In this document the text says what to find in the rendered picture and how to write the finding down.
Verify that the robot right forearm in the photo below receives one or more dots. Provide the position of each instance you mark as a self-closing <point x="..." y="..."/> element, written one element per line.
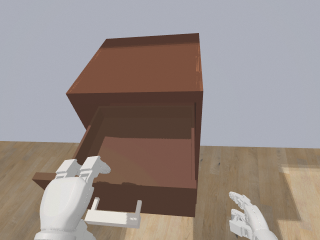
<point x="264" y="234"/>

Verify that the robot right hand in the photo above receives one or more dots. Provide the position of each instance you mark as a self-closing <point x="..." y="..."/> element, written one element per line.
<point x="245" y="224"/>

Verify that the cabinet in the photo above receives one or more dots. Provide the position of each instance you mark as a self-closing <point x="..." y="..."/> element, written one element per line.
<point x="160" y="70"/>

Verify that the drawer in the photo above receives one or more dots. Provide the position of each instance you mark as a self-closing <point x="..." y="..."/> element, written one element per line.
<point x="151" y="153"/>

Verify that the handle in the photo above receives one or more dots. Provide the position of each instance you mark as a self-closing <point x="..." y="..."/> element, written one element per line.
<point x="114" y="219"/>

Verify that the robot left hand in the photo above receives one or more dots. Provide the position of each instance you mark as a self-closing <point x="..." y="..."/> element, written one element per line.
<point x="67" y="197"/>

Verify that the robot left forearm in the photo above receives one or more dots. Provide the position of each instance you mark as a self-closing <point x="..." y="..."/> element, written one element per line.
<point x="54" y="235"/>

